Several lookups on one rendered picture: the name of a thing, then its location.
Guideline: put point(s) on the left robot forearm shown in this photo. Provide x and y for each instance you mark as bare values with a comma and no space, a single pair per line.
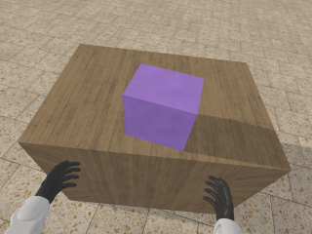
30,218

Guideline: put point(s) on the carton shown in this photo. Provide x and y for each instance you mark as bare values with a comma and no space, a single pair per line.
161,105

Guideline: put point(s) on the right robot forearm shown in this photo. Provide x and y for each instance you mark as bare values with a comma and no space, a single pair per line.
226,226

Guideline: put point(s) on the pedestal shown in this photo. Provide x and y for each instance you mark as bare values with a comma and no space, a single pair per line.
82,120

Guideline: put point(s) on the robot right hand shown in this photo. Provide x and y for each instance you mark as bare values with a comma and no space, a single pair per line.
223,205

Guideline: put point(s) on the robot left hand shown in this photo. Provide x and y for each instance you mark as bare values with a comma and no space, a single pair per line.
54,181

